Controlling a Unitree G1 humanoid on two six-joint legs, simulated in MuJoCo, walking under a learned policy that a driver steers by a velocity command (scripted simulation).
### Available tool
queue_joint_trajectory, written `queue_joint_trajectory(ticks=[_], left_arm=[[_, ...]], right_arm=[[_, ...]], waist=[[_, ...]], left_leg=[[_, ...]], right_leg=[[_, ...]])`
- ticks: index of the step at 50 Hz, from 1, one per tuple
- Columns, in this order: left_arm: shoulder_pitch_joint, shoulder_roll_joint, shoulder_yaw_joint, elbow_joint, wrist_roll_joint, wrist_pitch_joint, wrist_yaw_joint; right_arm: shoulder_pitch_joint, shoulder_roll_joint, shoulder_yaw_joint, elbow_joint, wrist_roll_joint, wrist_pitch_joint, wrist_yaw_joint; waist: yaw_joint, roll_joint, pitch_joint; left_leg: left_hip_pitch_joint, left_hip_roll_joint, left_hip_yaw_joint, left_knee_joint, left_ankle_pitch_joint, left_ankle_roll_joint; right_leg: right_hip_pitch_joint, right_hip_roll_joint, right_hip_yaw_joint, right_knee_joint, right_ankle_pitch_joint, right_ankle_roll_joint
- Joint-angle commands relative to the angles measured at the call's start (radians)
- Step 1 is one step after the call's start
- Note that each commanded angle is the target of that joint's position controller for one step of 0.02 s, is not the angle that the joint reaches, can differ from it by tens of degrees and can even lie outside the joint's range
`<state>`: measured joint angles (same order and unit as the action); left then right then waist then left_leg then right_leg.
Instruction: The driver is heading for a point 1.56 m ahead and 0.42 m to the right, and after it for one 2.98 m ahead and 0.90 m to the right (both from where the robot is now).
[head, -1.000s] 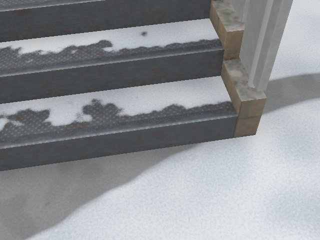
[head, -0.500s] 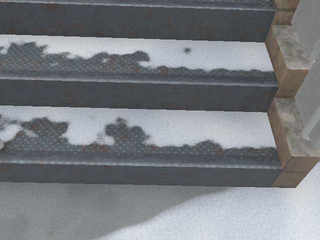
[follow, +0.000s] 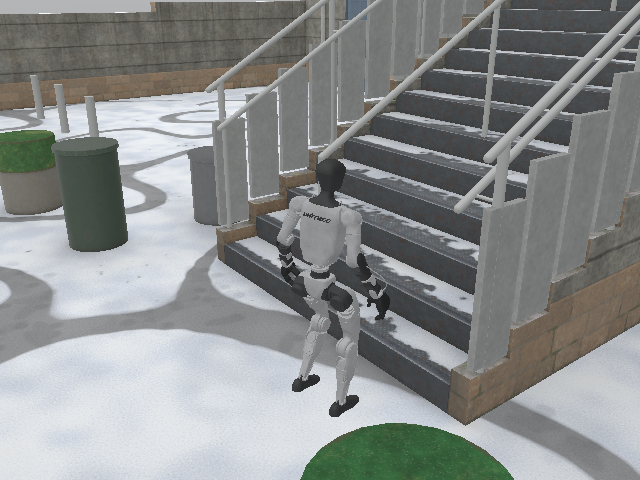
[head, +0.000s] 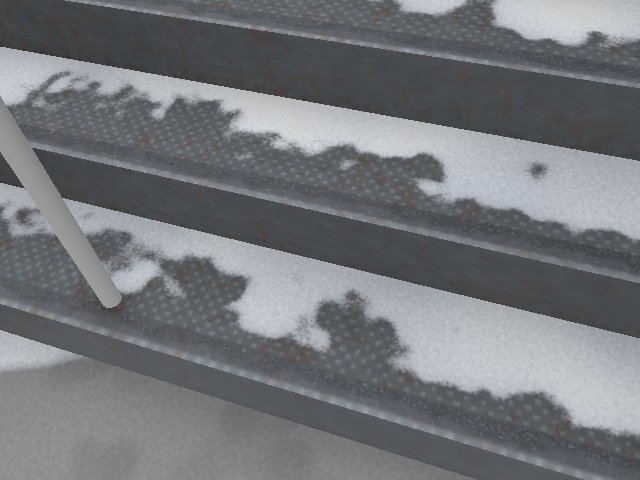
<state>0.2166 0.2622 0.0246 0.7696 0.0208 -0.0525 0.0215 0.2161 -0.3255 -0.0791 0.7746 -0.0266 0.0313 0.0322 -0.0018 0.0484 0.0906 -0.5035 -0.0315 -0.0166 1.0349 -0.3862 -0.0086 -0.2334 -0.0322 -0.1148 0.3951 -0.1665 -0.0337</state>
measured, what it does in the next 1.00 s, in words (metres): steps on the spot: left foot, then right foot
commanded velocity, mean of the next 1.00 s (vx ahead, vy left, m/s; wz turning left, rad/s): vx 0.03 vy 0.00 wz -0.16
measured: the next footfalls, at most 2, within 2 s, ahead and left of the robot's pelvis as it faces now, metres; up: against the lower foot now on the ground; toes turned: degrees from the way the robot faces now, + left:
left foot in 0.22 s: +0.10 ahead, +0.12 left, +0.00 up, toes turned +8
right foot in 0.72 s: +0.06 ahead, -0.11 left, +0.00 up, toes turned -10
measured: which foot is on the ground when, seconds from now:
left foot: up 0.00-0.20, down 0.22-0.72, up 0.74-1.00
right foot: down 0.00-0.22, up 0.24-0.70, down 0.72-1.00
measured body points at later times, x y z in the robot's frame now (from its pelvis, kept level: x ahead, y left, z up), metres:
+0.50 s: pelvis +0.05 +0.03 +0.00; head +0.06 +0.05 +0.45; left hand +0.12 +0.33 -0.13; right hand +0.26 -0.20 -0.09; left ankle +0.07 +0.12 -0.74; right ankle +0.03 -0.13 -0.68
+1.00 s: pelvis +0.03 -0.03 +0.00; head +0.06 -0.08 +0.45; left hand +0.23 +0.22 -0.08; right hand +0.11 -0.36 -0.12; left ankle +0.09 +0.14 -0.67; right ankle +0.02 -0.11 -0.75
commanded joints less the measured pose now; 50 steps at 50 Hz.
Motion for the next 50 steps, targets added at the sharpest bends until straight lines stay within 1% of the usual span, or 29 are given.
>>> queue_joint_trajectory(ticks=[1, 4, 8, 10, 11, 12, 13, 14, 15, 16, 17, 19, 22, 24, 28, 31, 32, 35, 36, 37, 38, 39, 40, 41, 42, 43, 45, 46, 50], left_arm=[[0.018, 0.142, 0.039, -0.039, -0.003, -0.002, 0.007], [0.015, 0.159, 0.047, -0.026, -0.004, 0.008, 0.003], [0.059, 0.194, 0.062, -0.002, -0.005, 0.029, -0.005], [0.032, 0.190, 0.058, 0.007, -0.015, 0.041, -0.003], [0.070, 0.150, 0.044, 0.021, -0.012, 0.045, -0.007], [0.111, 0.032, 0.007, -0.012, 0.001, 0.049, -0.015], [0.020, 0.091, 0.015, -0.020, -0.020, 0.045, 0.003], [-0.021, 0.168, 0.034, -0.017, -0.030, 0.048, 0.009], [-0.021, 0.160, 0.038, -0.004, -0.037, 0.049, 0.010], [0.005, 0.149, 0.042, 0.030, -0.032, 0.055, 0.021], [0.016, 0.155, 0.047, 0.043, -0.025, 0.062, 0.029], [0.044, 0.158, 0.056, 0.060, -0.031, 0.068, 0.033], [0.022, 0.141, 0.064, 0.056, -0.040, 0.075, 0.036], [-0.014, 0.122, 0.063, 0.042, -0.035, 0.080, 0.036], [-0.057, 0.102, 0.055, 0.014, -0.032, 0.079, 0.019], [-0.060, 0.121, 0.058, 0.002, -0.026, 0.075, 0.000], [-0.057, 0.124, 0.058, -0.003, -0.023, 0.073, -0.006], [0.010, 0.127, 0.063, 0.017, -0.029, 0.076, -0.023], [0.038, 0.171, 0.080, 0.028, -0.025, 0.080, -0.022], [0.079, 0.287, 0.110, 0.024, -0.030, 0.080, 0.000], [0.068, 0.332, 0.111, -0.003, 0.019, 0.062, -0.004], [0.038, 0.296, 0.105, -0.016, 0.028, 0.037, -0.011], [-0.018, 0.266, 0.100, -0.026, 0.009, 0.020, -0.012], [-0.067, 0.233, 0.096, -0.039, -0.013, 0.017, -0.007], [-0.106, 0.222, 0.089, -0.052, -0.028, 0.020, -0.005], [-0.100, 0.209, 0.082, -0.052, -0.031, 0.024, 0.002], [-0.088, 0.211, 0.079, -0.057, -0.022, 0.036, 0.013], [-0.071, 0.199, 0.076, -0.053, -0.030, 0.037, 0.020], [-0.041, 0.213, 0.078, -0.062, -0.015, 0.051, 0.034]], right_arm=[[0.033, -0.033, -0.003, -0.060, -0.002, 0.015, 0.013], [-0.026, -0.010, 0.013, -0.086, 0.001, 0.018, 0.027], [-0.077, -0.026, 0.013, -0.110, 0.003, 0.014, 0.024], [-0.029, -0.024, 0.014, -0.091, -0.008, -0.003, 0.012], [0.002, -0.054, 0.011, -0.076, -0.022, -0.019, 0.002], [0.027, -0.114, 0.012, -0.088, -0.038, -0.035, -0.014], [-0.069, -0.106, 0.010, -0.117, 0.011, -0.028, -0.036], [-0.100, -0.042, 0.028, -0.119, 0.018, -0.036, -0.040], [-0.115, -0.028, 0.034, -0.100, 0.006, -0.045, -0.044], [-0.136, -0.045, 0.027, -0.093, 0.002, -0.051, -0.046], [-0.159, -0.049, 0.025, -0.087, 0.007, -0.056, -0.051], [-0.170, -0.074, 0.018, -0.080, 0.005, -0.056, -0.064], [-0.180, -0.078, 0.009, -0.076, 0.013, -0.041, -0.081], [-0.189, -0.070, 0.008, -0.070, 0.011, -0.035, -0.089], [-0.205, -0.084, -0.005, -0.053, 0.008, -0.027, -0.093], [-0.206, -0.114, -0.017, -0.046, 0.004, -0.020, -0.091], [-0.211, -0.123, -0.022, -0.040, 0.013, -0.017, -0.095], [-0.213, -0.128, -0.027, -0.024, 0.049, -0.010, -0.105], [-0.158, -0.102, -0.024, -0.004, 0.047, -0.008, -0.094], [-0.166, -0.040, -0.008, -0.038, 0.005, -0.012, -0.080], [-0.288, -0.037, -0.007, -0.094, -0.001, -0.024, -0.085], [-0.307, -0.084, -0.021, -0.091, 0.014, -0.027, -0.086], [-0.266, -0.097, -0.028, -0.073, 0.024, -0.026, -0.086], [-0.229, -0.102, -0.034, -0.043, 0.020, -0.024, -0.094], [-0.215, -0.115, -0.038, -0.032, 0.006, -0.020, -0.101], [-0.197, -0.106, -0.038, -0.029, 0.001, -0.021, -0.100], [-0.173, -0.088, -0.036, -0.022, 0.016, -0.028, -0.098], [-0.177, -0.079, -0.033, -0.025, 0.026, -0.029, -0.099], [-0.205, -0.076, -0.034, -0.025, 0.026, -0.021, -0.099]], waist=[[-0.008, -0.200, -0.131], [0.002, -0.208, -0.123], [0.032, -0.211, -0.122], [-0.010, -0.164, -0.137], [-0.022, -0.056, -0.169], [-0.002, 0.196, -0.228], [-0.011, 0.247, -0.258], [-0.031, 0.131, -0.227], [-0.012, 0.111, -0.199], [0.000, 0.069, -0.187], [0.009, 0.070, -0.162], [0.023, 0.073, -0.157], [0.010, 0.063, -0.147], [0.001, 0.060, -0.135], [-0.008, 0.071, -0.139], [-0.001, 0.079, -0.169], [0.007, 0.081, -0.171], [0.055, 0.070, -0.190], [0.053, 0.001, -0.182], [0.034, -0.280, -0.172], [0.074, -0.330, -0.162], [0.077, -0.196, -0.177], [0.035, -0.183, -0.160], [0.015, -0.138, -0.155], [-0.003, -0.135, -0.149], [-0.013, -0.141, -0.167], [-0.008, -0.147, -0.189], [-0.002, -0.157, -0.181], [0.027, -0.201, -0.132]], left_leg=[[-0.001, 0.046, 0.008, -0.062, 0.062, -0.009], [0.091, 0.053, 0.045, -0.206, 0.119, 0.005], [0.168, 0.031, 0.072, -0.354, 0.054, 0.035], [0.306, 0.007, 0.063, -0.565, 0.156, 0.064], [0.432, 0.065, -0.019, -0.696, 0.297, 0.079], [0.589, 0.385, -0.336, -0.724, 0.718, 0.121], [0.459, 0.437, -0.371, -0.693, 0.660, 0.320], [0.433, 0.376, -0.293, -0.695, 0.637, 0.323], [0.420, 0.328, -0.221, -0.693, 0.606, 0.282], [0.420, 0.299, -0.185, -0.699, 0.550, 0.244], [0.385, 0.301, -0.165, -0.708, 0.578, 0.233], [0.350, 0.298, -0.115, -0.707, 0.657, 0.244], [0.368, 0.313, -0.086, -0.729, 0.568, 0.263], [0.372, 0.319, -0.069, -0.747, 0.480, 0.264], [0.376, 0.333, -0.029, -0.760, 0.409, 0.267], [0.397, 0.360, -0.009, -0.736, 0.484, 0.262], [0.404, 0.374, -0.007, -0.720, 0.512, 0.249], [0.370, 0.351, 0.055, -0.614, 0.455, 0.161], [0.283, 0.291, 0.122, -0.496, 0.336, 0.086], [0.004, 0.163, 0.222, -0.199, -0.040, -0.028], [-0.174, 0.026, 0.082, 0.014, -0.307, -0.066], [-0.188, 0.045, -0.021, 0.113, -0.262, -0.053], [-0.204, 0.060, -0.039, 0.135, -0.165, -0.039], [-0.203, 0.075, -0.053, 0.117, -0.090, -0.040], [-0.181, 0.073, -0.062, 0.113, -0.036, -0.049], [-0.141, 0.059, -0.057, 0.129, -0.001, -0.059], [-0.123, 0.040, -0.057, 0.096, 0.052, -0.071], [-0.137, 0.036, -0.060, 0.051, 0.070, -0.074], [-0.132, 0.024, -0.082, -0.119, 0.091, -0.085]], right_leg=[[0.126, -0.264, 0.107, -0.100, 0.556, -0.148], [0.084, -0.250, 0.034, -0.085, 0.500, -0.137], [0.105, -0.274, 0.038, -0.013, 0.441, -0.124], [0.067, -0.246, 0.035, 0.093, 0.356, -0.095], [0.004, -0.195, -0.001, 0.197, 0.240, -0.047], [-0.157, -0.112, -0.049, 0.389, -0.280, 0.018], [-0.205, -0.061, 0.071, 0.480, -0.491, 0.075], [-0.207, -0.075, 0.126, 0.532, -0.479, 0.097], [-0.222, -0.071, 0.150, 0.530, -0.441, 0.104], [-0.227, -0.069, 0.157, 0.518, -0.404, 0.114], [-0.212, -0.063, 0.171, 0.521, -0.356, 0.128], [-0.195, -0.030, 0.158, 0.594, -0.319, 0.147], [-0.258, -0.025, 0.139, 0.650, -0.301, 0.161], [-0.279, -0.038, 0.133, 0.623, -0.281, 0.161], [-0.237, -0.056, 0.097, 0.507, -0.262, 0.138], [-0.176, -0.046, 0.070, 0.426, -0.265, 0.108], [-0.163, -0.044, 0.062, 0.379, -0.266, 0.096], [-0.006, -0.003, 0.017, 0.111, -0.070, 0.020], [0.093, -0.007, 0.085, 0.008, 0.051, -0.027], [0.251, -0.249, 0.417, -0.038, 0.391, -0.131], [0.202, -0.391, 0.654, -0.088, 0.454, -0.322], [0.197, -0.349, 0.581, -0.108, 0.362, -0.319], [0.190, -0.298, 0.491, -0.095, 0.336, -0.261], [0.185, -0.245, 0.437, -0.083, 0.292, -0.203], [0.157, -0.223, 0.414, -0.075, 0.326, -0.176], [0.137, -0.206, 0.402, -0.073, 0.356, -0.171], [0.153, -0.183, 0.392, -0.080, 0.327, -0.171], [0.169, -0.179, 0.402, -0.084, 0.289, -0.174], [0.168, -0.164, 0.457, -0.102, 0.108, -0.165]])
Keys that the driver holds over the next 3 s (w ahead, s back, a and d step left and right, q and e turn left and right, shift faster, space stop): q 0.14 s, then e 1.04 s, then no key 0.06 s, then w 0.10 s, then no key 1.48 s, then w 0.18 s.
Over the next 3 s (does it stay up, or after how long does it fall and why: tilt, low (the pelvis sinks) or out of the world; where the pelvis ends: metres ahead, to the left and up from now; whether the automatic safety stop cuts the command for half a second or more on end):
stays up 0.09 -0.03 0.00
